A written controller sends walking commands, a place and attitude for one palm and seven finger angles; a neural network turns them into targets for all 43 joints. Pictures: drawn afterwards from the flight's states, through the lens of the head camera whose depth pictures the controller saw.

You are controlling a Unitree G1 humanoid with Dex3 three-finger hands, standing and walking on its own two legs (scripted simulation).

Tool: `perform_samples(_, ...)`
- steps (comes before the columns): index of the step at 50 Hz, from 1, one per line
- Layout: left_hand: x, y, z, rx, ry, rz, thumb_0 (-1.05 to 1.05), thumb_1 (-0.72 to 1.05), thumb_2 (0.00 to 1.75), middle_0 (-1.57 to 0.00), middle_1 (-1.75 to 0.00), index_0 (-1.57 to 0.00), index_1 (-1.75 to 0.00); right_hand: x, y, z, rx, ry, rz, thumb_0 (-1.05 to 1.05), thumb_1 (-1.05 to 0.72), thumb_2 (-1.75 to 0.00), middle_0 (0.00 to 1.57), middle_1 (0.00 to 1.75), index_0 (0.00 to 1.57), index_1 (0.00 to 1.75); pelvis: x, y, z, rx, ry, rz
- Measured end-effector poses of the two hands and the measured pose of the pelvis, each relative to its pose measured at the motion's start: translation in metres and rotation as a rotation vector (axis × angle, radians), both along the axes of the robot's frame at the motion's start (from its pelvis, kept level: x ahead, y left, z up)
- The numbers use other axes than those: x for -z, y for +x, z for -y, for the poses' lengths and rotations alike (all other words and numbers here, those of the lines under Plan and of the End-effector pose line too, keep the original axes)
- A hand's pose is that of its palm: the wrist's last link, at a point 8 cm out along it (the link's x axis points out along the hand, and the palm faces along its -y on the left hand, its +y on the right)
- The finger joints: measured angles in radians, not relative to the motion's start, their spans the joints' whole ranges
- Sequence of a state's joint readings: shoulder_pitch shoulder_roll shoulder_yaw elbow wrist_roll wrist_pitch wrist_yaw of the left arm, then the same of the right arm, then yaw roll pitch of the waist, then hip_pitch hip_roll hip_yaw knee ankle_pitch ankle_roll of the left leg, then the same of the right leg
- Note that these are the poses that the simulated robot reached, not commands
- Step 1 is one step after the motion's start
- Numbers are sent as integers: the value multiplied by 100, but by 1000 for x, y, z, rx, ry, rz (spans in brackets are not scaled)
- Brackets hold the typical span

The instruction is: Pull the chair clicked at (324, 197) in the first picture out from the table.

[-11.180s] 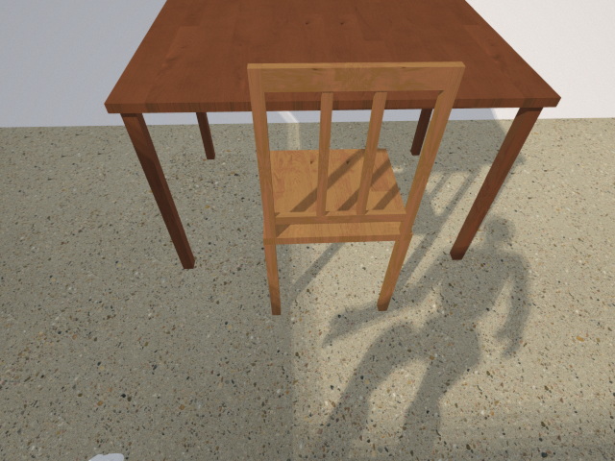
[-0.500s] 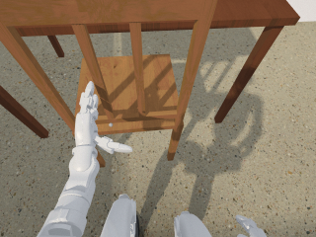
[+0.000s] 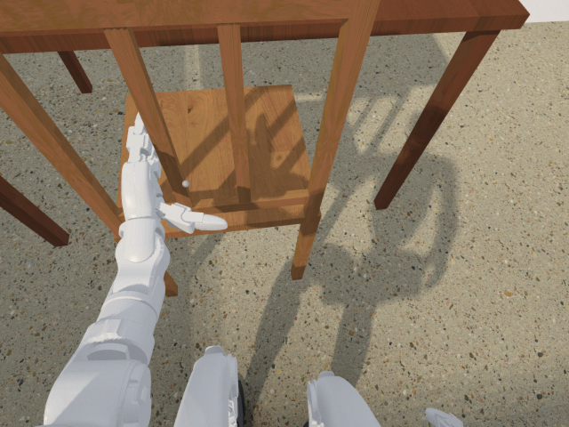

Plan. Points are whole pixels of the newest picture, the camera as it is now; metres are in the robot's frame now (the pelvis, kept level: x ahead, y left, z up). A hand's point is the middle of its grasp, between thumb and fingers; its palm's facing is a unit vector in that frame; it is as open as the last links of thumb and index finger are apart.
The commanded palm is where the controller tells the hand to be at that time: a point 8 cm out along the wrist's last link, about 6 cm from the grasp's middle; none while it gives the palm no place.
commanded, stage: push the fingers through the gap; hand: left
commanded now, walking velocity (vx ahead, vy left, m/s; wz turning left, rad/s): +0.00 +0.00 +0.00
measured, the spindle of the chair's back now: (162, 142) +0.50 +0.17 +0.06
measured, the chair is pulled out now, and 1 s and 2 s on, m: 0.00 0.00 0.04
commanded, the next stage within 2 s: hook a spindle and tug to test in 0.46 s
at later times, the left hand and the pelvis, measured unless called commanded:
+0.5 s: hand (181, 181) +0.45 +0.14 +0.03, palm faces +0.13 -0.99 -0.03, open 16.9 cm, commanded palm +0.42 +0.18 +0.03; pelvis +0.01 +0.01 +0.01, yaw +0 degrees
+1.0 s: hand (183, 178) +0.45 +0.14 +0.04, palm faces +0.15 -0.99 -0.04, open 14.5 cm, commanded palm +0.43 +0.16 +0.03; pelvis +0.00 +0.00 +0.00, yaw +0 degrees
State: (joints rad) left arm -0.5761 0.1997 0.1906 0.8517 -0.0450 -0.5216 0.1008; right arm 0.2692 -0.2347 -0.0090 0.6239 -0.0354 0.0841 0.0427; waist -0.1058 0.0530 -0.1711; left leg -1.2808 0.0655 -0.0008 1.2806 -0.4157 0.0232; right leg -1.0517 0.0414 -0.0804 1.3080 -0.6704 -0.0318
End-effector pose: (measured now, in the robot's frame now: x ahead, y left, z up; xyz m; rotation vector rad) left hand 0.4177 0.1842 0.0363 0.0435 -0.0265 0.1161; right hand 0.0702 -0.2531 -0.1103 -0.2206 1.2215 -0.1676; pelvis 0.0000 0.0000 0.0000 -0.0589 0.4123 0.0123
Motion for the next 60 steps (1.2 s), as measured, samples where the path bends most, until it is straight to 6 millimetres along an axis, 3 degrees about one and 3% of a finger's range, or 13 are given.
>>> perform_samples(8, 2, 14, -3, -4, -6, -8, -1, -50, 30, -6, -8, -6, -8, 1, -14, -2, 24, 2, -55, 0, -91, -90, 20, 30, 20, 30, 0, 3, -2, 5, -3, -13)
perform_samples(13, 2, 12, -5, -7, -11, -4, -1, -50, 30, -6, -8, -6, -8, -1, -17, -4, 35, 10, -70, 0, -91, -90, 20, 30, 20, 30, -2, 5, -4, 9, -2, -15)
perform_samples(20, 2, 3, -4, -4, -9, -10, -1, -50, 30, -6, -8, -6, -8, -4, -9, -7, 24, 18, -61, 0, -91, -90, 20, 30, 20, 30, -6, 7, -5, 6, -2, -6)
perform_samples(34, 0, 3, -1, 11, -8, -6, -1, -50, 30, -8, -13, -8, -13, -5, 11, -6, -7, 10, -12, 0, -91, -90, 20, 30, 20, 30, -5, 5, -5, -4, -7, 1)
perform_samples(40, 0, 4, 0, -9, -15, 6, -1, -50, 30, -14, -33, -14, -33, -4, 8, -6, -4, 9, -12, 0, -91, -90, 20, 30, 20, 30, -4, 4, -4, 0, -5, -2)
perform_samples(48, 0, 5, -3, -27, -3, 7, -1, -47, 32, -27, -72, -24, -72, 0, -3, -6, -1, 18, -57, 0, -91, -90, 20, 30, 20, 30, -3, 3, -3, -7, -6, -3)
perform_samples(60, 0, 16, -2, -23, -10, -1, 0, 0, 51, -44, -128, -40, -128, 0, -12, -2, 10, 9, -96, 0, -91, -90, 20, 30, 20, 30, -2, 5, -2, -10, -9, -15)
